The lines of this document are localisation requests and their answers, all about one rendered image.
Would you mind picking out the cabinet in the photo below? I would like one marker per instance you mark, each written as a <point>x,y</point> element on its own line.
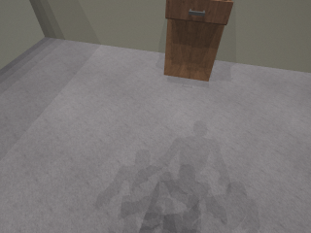
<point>191,48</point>

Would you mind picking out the drawer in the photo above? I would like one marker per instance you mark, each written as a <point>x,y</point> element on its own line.
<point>216,11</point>

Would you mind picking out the handle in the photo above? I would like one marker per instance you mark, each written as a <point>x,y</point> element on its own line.
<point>197,13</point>

